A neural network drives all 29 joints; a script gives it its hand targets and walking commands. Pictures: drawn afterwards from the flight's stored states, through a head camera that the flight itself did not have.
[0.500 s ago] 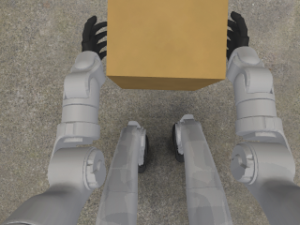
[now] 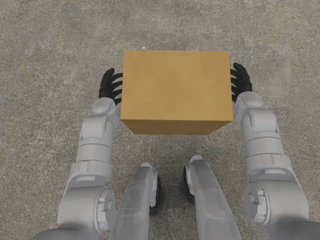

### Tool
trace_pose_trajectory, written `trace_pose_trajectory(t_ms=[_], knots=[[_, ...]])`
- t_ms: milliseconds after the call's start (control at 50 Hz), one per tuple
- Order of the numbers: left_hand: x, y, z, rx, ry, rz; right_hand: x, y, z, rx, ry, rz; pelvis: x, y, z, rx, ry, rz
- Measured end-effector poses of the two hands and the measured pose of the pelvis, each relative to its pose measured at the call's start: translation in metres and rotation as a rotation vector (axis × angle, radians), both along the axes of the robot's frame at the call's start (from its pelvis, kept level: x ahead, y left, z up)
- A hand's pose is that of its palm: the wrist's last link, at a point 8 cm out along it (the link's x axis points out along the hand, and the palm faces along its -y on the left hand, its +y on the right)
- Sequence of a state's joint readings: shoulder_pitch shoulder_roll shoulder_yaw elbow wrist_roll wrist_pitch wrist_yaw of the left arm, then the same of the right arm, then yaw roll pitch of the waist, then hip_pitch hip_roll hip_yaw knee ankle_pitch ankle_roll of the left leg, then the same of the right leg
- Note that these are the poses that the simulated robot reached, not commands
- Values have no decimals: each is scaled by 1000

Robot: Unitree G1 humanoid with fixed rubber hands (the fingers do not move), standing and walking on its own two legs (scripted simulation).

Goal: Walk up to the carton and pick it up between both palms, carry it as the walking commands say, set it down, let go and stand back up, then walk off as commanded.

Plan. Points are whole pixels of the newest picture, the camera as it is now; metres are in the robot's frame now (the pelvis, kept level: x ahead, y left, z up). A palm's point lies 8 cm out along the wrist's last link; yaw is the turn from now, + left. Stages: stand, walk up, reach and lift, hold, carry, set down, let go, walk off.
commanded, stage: reach and lift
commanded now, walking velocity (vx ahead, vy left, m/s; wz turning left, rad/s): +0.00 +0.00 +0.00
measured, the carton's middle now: (173, 100) +0.43 -0.03 -0.09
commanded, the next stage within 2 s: none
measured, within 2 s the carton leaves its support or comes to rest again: neither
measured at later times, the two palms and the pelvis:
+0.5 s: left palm (95, 86) +0.42 +0.13 +0.06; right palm (258, 84) +0.40 -0.19 +0.05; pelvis +0.09 +0.00 +0.07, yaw -1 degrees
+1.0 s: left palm (76, 89) +0.38 +0.14 +0.13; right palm (280, 82) +0.37 -0.19 +0.13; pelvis +0.07 +0.00 +0.09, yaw -1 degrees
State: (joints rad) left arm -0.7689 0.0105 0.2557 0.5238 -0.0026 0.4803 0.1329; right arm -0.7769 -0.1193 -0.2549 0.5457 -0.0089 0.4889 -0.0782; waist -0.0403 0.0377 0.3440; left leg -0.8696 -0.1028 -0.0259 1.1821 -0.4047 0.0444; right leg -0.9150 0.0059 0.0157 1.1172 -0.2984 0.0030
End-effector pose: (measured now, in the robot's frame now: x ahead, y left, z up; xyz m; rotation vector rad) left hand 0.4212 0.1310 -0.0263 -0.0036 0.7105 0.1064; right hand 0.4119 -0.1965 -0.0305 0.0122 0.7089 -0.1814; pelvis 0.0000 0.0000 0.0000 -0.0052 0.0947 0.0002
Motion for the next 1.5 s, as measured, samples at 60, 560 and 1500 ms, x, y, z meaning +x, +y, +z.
trace_pose_trajectory(t_ms=[60, 560, 1500], knots=[[-1, -2, 21, -18, -5, 14, -3, -2, 21, 14, -5, -16, 11, -1, 8, 4, 36, -2], [-8, 2, 100, 102, 53, -118, -20, 3, 99, -52, 65, 10, 102, -1, 80, -4, 23, -14], [-27, 13, 148, 25, 40, -24, -21, 13, 158, -43, 48, 27, 99, -6, 98, -4, -149, -17]])
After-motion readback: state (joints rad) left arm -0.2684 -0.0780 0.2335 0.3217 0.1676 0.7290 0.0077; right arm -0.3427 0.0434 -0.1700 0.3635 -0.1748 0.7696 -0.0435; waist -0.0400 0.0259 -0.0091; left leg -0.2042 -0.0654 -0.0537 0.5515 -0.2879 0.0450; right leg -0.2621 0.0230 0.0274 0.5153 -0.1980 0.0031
